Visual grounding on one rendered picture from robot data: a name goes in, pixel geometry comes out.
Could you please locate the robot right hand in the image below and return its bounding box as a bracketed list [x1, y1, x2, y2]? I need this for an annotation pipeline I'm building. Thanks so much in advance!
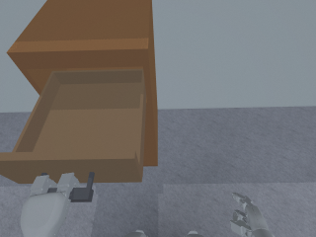
[230, 193, 270, 237]

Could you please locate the robot left hand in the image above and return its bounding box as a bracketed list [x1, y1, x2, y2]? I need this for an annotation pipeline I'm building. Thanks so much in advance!
[20, 172, 81, 237]

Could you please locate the drawer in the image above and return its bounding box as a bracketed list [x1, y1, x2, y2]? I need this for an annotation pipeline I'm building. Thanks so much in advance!
[0, 68, 146, 184]

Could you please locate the cabinet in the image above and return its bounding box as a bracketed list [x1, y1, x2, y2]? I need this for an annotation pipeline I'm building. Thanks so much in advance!
[7, 0, 158, 167]

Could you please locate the handle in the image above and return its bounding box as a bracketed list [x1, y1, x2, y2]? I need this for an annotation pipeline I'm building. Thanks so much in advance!
[41, 172, 95, 202]

